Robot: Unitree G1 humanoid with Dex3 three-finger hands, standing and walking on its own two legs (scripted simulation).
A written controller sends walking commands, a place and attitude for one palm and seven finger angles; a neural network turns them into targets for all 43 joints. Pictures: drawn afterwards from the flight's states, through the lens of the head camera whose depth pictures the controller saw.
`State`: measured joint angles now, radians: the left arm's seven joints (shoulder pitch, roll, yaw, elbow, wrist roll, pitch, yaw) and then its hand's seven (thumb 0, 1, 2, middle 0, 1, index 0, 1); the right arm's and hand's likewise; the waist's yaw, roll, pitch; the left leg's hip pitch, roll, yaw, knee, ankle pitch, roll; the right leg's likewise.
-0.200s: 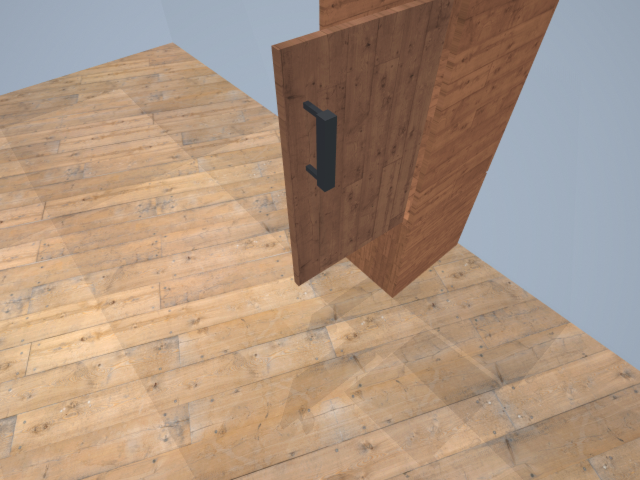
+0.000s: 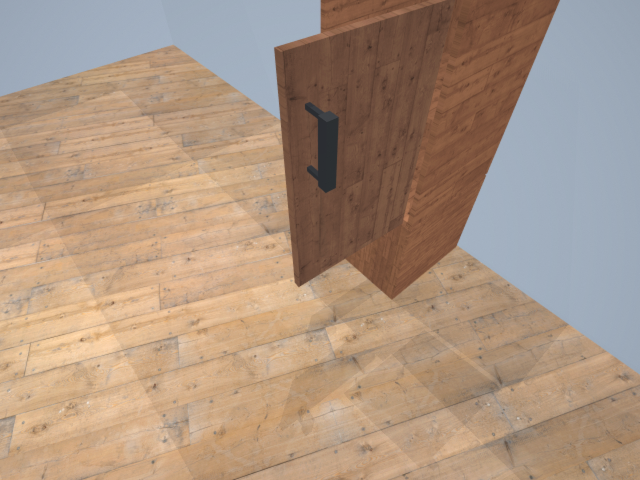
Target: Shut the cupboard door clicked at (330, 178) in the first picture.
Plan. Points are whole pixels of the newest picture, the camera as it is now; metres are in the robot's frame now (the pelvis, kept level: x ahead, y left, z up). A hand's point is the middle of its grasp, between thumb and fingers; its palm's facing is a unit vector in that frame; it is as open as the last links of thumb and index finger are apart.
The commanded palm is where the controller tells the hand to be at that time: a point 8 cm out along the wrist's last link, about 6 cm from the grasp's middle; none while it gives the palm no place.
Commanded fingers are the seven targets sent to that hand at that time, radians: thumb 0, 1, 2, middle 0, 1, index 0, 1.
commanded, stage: stand and wait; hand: left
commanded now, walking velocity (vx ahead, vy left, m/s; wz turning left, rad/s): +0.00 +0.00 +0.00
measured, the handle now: (319, 148) +0.61 +0.04 +0.07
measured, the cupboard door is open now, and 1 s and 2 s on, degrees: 86 86 86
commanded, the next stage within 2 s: look at it before walking up in 0.08 s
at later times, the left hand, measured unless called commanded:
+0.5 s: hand out of the picture +0.05 +0.25 -0.16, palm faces -0.02 -0.95 -0.32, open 7.3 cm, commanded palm none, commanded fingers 0.00 0.90 0.90 -0.20 -0.30 -0.20 -0.30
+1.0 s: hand out of the picture +0.05 +0.23 -0.17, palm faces -0.08 -0.95 -0.29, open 7.4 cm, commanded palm none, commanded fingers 0.00 0.90 0.90 -0.20 -0.30 -0.20 -0.30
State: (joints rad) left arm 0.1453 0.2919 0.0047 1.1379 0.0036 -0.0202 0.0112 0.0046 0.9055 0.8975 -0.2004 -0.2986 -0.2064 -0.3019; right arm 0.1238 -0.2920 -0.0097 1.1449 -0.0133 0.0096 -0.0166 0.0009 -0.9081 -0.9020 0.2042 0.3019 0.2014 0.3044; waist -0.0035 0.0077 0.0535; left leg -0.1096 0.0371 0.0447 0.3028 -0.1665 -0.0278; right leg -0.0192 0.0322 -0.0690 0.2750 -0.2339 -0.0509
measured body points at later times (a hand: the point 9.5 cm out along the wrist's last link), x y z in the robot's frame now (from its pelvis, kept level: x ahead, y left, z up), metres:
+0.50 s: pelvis -0.01 +0.01 +0.00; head +0.01 +0.00 +0.45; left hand +0.06 +0.30 -0.14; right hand +0.05 -0.28 -0.14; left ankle +0.00 +0.14 -0.75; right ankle -0.05 -0.08 -0.75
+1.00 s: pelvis -0.02 +0.01 -0.01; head +0.01 +0.01 +0.44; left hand +0.05 +0.28 -0.15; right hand +0.03 -0.26 -0.16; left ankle +0.00 +0.14 -0.75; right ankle -0.05 -0.08 -0.75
